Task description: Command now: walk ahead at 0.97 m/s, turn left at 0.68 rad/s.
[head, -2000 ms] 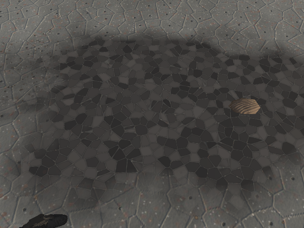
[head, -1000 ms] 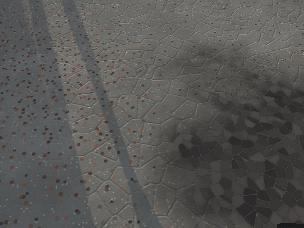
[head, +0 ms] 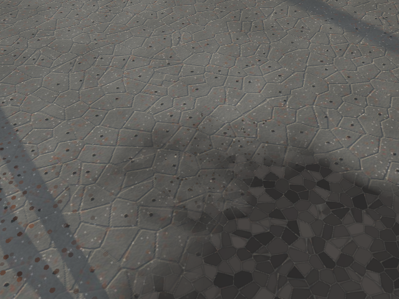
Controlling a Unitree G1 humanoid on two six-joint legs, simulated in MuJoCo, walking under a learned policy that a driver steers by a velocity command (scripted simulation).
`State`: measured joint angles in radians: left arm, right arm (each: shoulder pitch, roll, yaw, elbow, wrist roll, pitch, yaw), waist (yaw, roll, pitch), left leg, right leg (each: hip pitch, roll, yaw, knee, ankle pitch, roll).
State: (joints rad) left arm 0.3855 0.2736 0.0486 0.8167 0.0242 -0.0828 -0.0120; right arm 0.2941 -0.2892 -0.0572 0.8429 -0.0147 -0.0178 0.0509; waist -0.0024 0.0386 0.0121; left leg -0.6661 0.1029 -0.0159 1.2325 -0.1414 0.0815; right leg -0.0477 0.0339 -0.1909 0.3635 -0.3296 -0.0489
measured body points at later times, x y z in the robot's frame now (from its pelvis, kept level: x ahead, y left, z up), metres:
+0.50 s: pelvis +0.45 +0.04 +0.00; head +0.48 +0.05 +0.44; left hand +0.60 +0.33 -0.06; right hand +0.53 -0.23 -0.13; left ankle +0.35 +0.03 -0.74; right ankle +0.70 -0.09 -0.67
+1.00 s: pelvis +0.84 +0.15 +0.00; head +0.88 +0.17 +0.45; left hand +0.70 +0.41 -0.12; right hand +1.19 +0.07 -0.04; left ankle +0.96 +0.32 -0.71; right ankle +0.82 +0.03 -0.74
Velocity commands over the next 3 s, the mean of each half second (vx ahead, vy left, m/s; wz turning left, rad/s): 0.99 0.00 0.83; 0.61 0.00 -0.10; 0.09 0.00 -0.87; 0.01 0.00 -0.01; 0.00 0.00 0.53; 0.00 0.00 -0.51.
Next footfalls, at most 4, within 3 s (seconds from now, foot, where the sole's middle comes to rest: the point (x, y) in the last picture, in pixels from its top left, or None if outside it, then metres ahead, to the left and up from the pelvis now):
0.24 left None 0.39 0.04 -0.77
0.66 right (199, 207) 0.86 0.05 -0.77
1.04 left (132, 176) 1.01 0.32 -0.77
1.44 right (199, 179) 0.99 0.04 -0.77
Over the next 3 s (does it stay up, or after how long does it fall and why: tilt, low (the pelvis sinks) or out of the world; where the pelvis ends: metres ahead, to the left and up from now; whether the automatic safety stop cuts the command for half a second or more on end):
stays up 0.94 0.10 -0.01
